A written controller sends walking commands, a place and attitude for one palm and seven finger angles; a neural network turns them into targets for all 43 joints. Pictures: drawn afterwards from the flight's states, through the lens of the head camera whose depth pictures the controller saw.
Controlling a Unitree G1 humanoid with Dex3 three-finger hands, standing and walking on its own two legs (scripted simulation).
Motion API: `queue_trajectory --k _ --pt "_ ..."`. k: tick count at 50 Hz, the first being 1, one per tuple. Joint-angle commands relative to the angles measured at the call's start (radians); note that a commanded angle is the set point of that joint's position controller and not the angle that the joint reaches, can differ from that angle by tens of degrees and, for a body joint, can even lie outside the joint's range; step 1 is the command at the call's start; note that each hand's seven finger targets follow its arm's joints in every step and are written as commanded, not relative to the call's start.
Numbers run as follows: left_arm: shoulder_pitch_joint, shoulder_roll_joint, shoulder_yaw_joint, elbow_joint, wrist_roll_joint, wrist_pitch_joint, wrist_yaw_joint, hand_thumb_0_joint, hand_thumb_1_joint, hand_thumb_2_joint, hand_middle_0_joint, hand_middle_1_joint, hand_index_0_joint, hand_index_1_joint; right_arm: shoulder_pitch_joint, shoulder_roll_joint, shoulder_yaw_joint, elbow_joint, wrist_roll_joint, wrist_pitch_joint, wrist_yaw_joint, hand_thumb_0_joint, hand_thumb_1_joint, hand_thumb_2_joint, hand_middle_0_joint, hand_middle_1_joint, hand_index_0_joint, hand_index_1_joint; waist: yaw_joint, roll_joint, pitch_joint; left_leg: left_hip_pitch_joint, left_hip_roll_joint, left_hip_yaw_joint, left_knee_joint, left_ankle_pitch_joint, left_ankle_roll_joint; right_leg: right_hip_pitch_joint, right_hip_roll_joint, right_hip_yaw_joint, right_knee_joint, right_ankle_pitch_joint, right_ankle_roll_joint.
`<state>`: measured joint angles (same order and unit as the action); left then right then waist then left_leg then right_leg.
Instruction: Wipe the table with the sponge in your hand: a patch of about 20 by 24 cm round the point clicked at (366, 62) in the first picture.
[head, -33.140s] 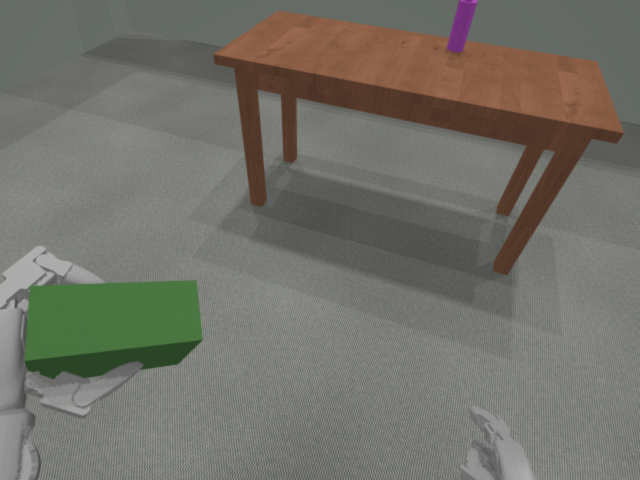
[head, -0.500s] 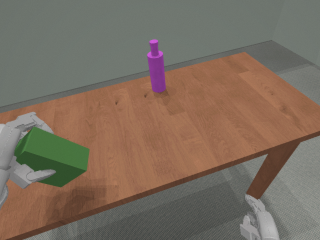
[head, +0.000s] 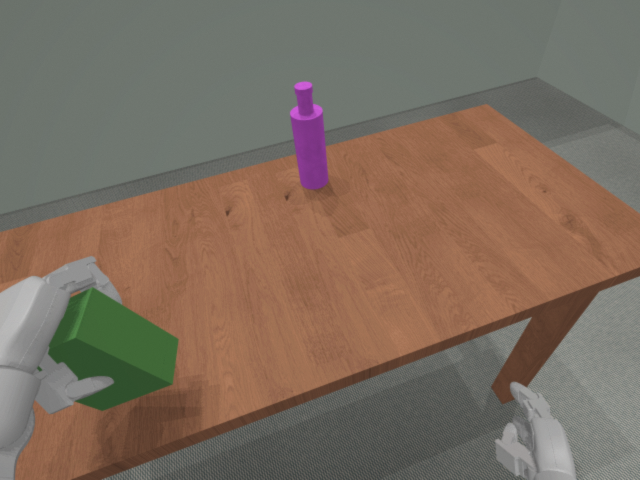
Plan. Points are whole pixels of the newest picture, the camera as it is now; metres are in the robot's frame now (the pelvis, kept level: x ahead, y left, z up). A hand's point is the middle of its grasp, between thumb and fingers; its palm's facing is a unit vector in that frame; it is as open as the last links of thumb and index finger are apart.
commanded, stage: turn the palm down, sponge in hand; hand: left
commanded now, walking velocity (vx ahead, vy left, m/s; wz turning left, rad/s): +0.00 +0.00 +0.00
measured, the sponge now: (113, 361) +0.21 +0.27 +0.08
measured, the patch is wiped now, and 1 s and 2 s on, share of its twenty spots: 0.00 0.00 0.00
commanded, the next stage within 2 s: move the sponge above the wiping area in 1.06 s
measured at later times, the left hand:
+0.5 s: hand (69, 340) +0.21 +0.30 +0.13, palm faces +0.06 -0.15 -0.99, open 10.3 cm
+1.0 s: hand (62, 334) +0.21 +0.30 +0.14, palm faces +0.09 -0.05 -1.00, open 10.3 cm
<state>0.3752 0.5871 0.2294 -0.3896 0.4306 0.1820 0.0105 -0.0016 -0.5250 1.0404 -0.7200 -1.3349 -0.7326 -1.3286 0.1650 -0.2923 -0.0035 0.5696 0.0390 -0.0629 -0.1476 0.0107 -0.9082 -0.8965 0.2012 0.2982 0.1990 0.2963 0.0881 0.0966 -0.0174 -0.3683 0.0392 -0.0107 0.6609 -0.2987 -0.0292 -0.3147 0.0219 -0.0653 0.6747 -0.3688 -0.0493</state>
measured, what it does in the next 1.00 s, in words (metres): stands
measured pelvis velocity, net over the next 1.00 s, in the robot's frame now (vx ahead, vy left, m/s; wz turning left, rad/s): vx -0.02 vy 0.02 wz -0.01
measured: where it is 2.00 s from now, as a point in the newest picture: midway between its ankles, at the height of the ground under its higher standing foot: outside the picture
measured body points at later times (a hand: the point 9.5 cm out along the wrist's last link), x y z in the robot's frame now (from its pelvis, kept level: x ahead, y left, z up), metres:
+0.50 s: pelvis -0.02 +0.03 +0.02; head -0.02 +0.00 +0.46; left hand +0.20 +0.30 +0.18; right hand +0.24 -0.16 -0.06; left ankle +0.03 +0.15 -0.72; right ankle -0.01 -0.08 -0.72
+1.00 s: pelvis -0.02 +0.02 +0.02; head -0.03 -0.03 +0.46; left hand +0.20 +0.29 +0.20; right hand +0.24 -0.17 -0.06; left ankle +0.03 +0.15 -0.72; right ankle -0.01 -0.08 -0.72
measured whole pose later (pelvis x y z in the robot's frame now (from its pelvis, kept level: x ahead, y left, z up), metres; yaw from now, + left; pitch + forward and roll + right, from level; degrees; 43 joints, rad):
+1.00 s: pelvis -0.02 +0.02 +0.02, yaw -1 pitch -5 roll +0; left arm 0.15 0.54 -0.04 -0.25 0.88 0.36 -0.01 0.00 -0.53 1.04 -0.73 -1.33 -0.74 -1.32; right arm 0.00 -0.25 0.06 0.69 0.02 -0.03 -0.09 0.01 -0.91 -0.90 0.20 0.30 0.23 0.31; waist 0.15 0.13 0.03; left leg -0.19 0.02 0.01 0.45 -0.18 -0.01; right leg -0.14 0.01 -0.04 0.47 -0.24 -0.04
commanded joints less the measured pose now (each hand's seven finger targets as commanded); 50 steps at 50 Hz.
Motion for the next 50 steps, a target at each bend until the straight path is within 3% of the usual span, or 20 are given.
queue_trajectory --k 1,3,4,5,8,11,14,17,22,23,24,28,29,34,39,43,44,45,48,50 --pt "-0.175 0.281 0.184 -0.26 0.108 -0.079 0.101 0.0 0.1 1.3 -1.2 -1.6 -1.2 -1.6 -0.153 -0.062 -0.012 -0.159 -0.019 -0.078 0.006 0.0 -0.9 -0.9 0.2 0.3 0.2 0.3 0.01 -0.003 -0.208 0.168 -0.038 -0.007 -0.058 0.23 0.061 0.009 -0.054 0.091 -0.173 0.271 0.037" --pt "-0.19 0.334 0.248 -0.204 0.141 -0.027 0.139 0.0 0.1 1.3 -1.2 -1.6 -1.2 -1.6 -0.198 -0.064 -0.008 -0.141 -0.01 -0.069 0.016 0.0 -0.9 -0.9 0.2 0.3 0.2 0.3 0.034 0.039 -0.149 0.153 -0.04 -0.013 -0.083 0.204 0.046 0.006 -0.039 0.112 -0.193 0.211 0.018" --pt "-0.222 0.235 0.157 -0.202 0.148 -0.003 0.142 0.0 0.1 1.3 -1.2 -1.6 -1.2 -1.6 -0.193 -0.051 -0.003 -0.145 -0.008 -0.062 0.023 0.0 -0.9 -0.9 0.2 0.3 0.2 0.3 0.019 0.061 -0.162 0.147 -0.032 -0.004 -0.102 0.204 0.043 0.026 -0.045 0.075 -0.193 0.205 0.02" --pt "-0.232 0.273 0.182 -0.191 0.165 0.023 0.154 0.0 0.1 1.3 -1.2 -1.6 -1.2 -1.6 -0.187 -0.062 -0.007 -0.136 -0.012 -0.055 0.025 0.0 -0.9 -0.9 0.2 0.3 0.2 0.3 0.029 0.056 -0.167 0.15 -0.023 -0.014 -0.121 0.215 0.038 0.038 -0.042 0.079 -0.192 0.203 0.014" --pt "-0.284 0.243 0.135 -0.1 0.18 0.133 0.143 0.0 0.1 1.3 -1.2 -1.6 -1.2 -1.6 -0.278 -0.065 0.011 -0.123 0.009 -0.027 0.031 0.0 -0.9 -0.9 0.2 0.3 0.2 0.3 0.037 0.023 -0.087 0.139 -0.025 -0.027 -0.176 0.155 0.028 0.037 -0.028 0.09 -0.228 0.126 0.008" --pt "-0.341 0.195 0.01 -0.08 0.223 0.207 0.077 0.0 0.1 1.3 -1.2 -1.6 -1.2 -1.6 -0.301 -0.066 0.029 -0.136 0.013 -0.007 0.029 0.0 -0.9 -0.9 0.2 0.3 0.2 0.3 0.024 -0.027 -0.094 0.144 -0.023 -0.037 -0.228 0.113 0.038 0.064 -0.036 0.059 -0.238 0.106 0.019" --pt "-0.381 0.107 -0.124 -0.091 0.26 0.23 0.003 0.0 0.1 1.3 -1.2 -1.6 -1.2 -1.6 -0.339 -0.055 0.038 -0.149 0.025 -0.012 0.028 0.0 -0.9 -0.9 0.2 0.3 0.2 0.3 0.008 -0.03 -0.084 0.173 -0.029 -0.043 -0.247 0.067 0.051 0.069 -0.024 0.051 -0.251 0.093 0.014" --pt "-0.425 0.142 -0.142 -0.15 0.33 0.198 -0.036 0.0 0.1 1.3 -1.2 -1.6 -1.2 -1.6 -0.337 -0.049 0.041 -0.144 0.015 -0.017 0.027 0.0 -0.9 -0.9 0.2 0.3 0.2 0.3 0.013 -0.02 -0.123 0.211 -0.03 -0.073 -0.274 0.067 0.056 0.093 -0.024 0.063 -0.251 0.101 0.011" --pt "-0.467 0.264 -0.013 -0.211 0.447 0.117 0.019 0.0 0.1 1.3 -1.2 -1.6 -1.2 -1.6 -0.339 -0.048 0.04 -0.116 -0.022 -0.029 0.037 0.0 -0.9 -0.9 0.2 0.3 0.2 0.3 0.06 0.071 -0.217 0.259 -0.028 -0.11 -0.282 0.176 0.052 0.16 -0.01 0.091 -0.234 0.179 -0.014" --pt "-0.47 0.327 0.068 -0.214 0.458 0.122 0.043 0.0 0.1 1.3 -1.2 -1.6 -1.2 -1.6 -0.365 -0.052 0.038 -0.102 -0.023 -0.035 0.039 0.0 -0.9 -0.9 0.2 0.3 0.2 0.3 0.081 0.096 -0.216 0.238 -0.027 -0.118 -0.289 0.152 0.054 0.196 0.009 0.12 -0.229 0.178 -0.026" --pt "-0.458 0.23 -0.003 -0.189 0.453 0.127 0.057 0.0 0.1 1.3 -1.2 -1.6 -1.2 -1.6 -0.35 -0.031 0.04 -0.105 -0.022 -0.034 0.044 0.0 -0.9 -0.9 0.2 0.3 0.2 0.3 0.067 0.075 -0.206 0.243 -0.028 -0.094 -0.276 0.184 0.05 0.175 -0.004 0.086 -0.243 0.174 -0.022" --pt "-0.47 0.229 0.032 -0.056 0.447 0.205 0.108 0.0 0.1 1.3 -1.2 -1.6 -1.2 -1.6 -0.394 -0.048 0.027 -0.061 -0.008 -0.016 0.063 0.0 -0.9 -0.9 0.2 0.3 0.2 0.3 0.077 0.045 -0.136 0.243 -0.031 -0.089 -0.281 0.198 0.03 0.144 -0.002 0.132 -0.287 0.16 -0.034" --pt "-0.493 0.169 -0.03 -0.037 0.439 0.224 0.099 0.0 0.1 1.3 -1.2 -1.6 -1.2 -1.6 -0.399 -0.051 0.032 -0.066 -0.006 -0.012 0.068 0.0 -0.9 -0.9 0.2 0.3 0.2 0.3 0.067 0.032 -0.162 0.239 -0.034 -0.073 -0.281 0.204 0.03 0.145 -0.017 0.098 -0.282 0.17 -0.024" --pt "-0.455 0.055 -0.183 -0.018 0.42 0.28 0.019 0.0 0.1 1.3 -1.2 -1.6 -1.2 -1.6 -0.435 -0.05 0.036 -0.089 0.014 -0.015 0.066 0.0 -0.9 -0.9 0.2 0.3 0.2 0.3 0.043 -0.015 -0.125 0.23 -0.051 -0.056 -0.288 0.148 0.045 0.141 -0.021 0.093 -0.302 0.155 -0.009" --pt "-0.473 0.117 -0.182 -0.076 0.464 0.258 -0.033 0.0 0.1 1.3 -1.2 -1.6 -1.2 -1.6 -0.426 -0.049 0.04 -0.102 0.007 -0.025 0.055 0.0 -0.9 -0.9 0.2 0.3 0.2 0.3 0.041 -0.043 -0.148 0.233 -0.063 -0.058 -0.283 0.107 0.063 0.149 -0.019 0.111 -0.302 0.101 -0.006" --pt "-0.561 0.337 0.006 -0.131 0.557 0.211 0.001 0.0 0.1 1.3 -1.2 -1.6 -1.2 -1.6 -0.437 -0.061 0.037 -0.074 -0.021 -0.024 0.051 0.0 -0.9 -0.9 0.2 0.3 0.2 0.3 0.081 0.019 -0.198 0.265 -0.069 -0.078 -0.269 0.176 0.06 0.182 -0.006 0.183 -0.303 0.118 -0.032" --pt "-0.552 0.239 -0.059 -0.14 0.545 0.196 0.015 0.0 0.1 1.3 -1.2 -1.6 -1.2 -1.6 -0.418 -0.035 0.039 -0.083 -0.019 -0.033 0.053 0.0 -0.9 -0.9 0.2 0.3 0.2 0.3 0.067 0.02 -0.21 0.28 -0.069 -0.058 -0.253 0.215 0.06 0.174 -0.018 0.144 -0.302 0.133 -0.026" --pt "-0.523 0.273 -0.013 -0.106 0.539 0.182 0.032 0.0 0.1 1.3 -1.2 -1.6 -1.2 -1.6 -0.393 -0.04 0.032 -0.072 -0.023 -0.036 0.053 0.0 -0.9 -0.9 0.2 0.3 0.2 0.3 0.074 -0.012 -0.202 0.297 -0.067 -0.062 -0.248 0.241 0.058 0.16 -0.018 0.156 -0.317 0.146 -0.029" --pt "-0.494 0.238 0.011 -0.056 0.476 0.179 0.062 0.0 0.1 1.3 -1.2 -1.6 -1.2 -1.6 -0.417 -0.043 0.022 -0.052 -0.013 -0.038 0.057 0.0 -0.9 -0.9 0.2 0.3 0.2 0.3 0.072 -0.018 -0.146 0.298 -0.058 -0.066 -0.252 0.216 0.048 0.137 -0.011 0.185 -0.349 0.134 -0.031" --pt "-0.493 0.155 -0.057 -0.01 0.444 0.195 0.059 0.0 0.1 1.3 -1.2 -1.6 -1.2 -1.6 -0.407 -0.04 0.021 -0.049 -0.004 -0.037 0.06 0.0 -0.9 -0.9 0.2 0.3 0.2 0.3 0.057 -0.034 -0.131 0.287 -0.052 -0.05 -0.253 0.204 0.047 0.127 -0.028 0.154 -0.35 0.14 -0.012"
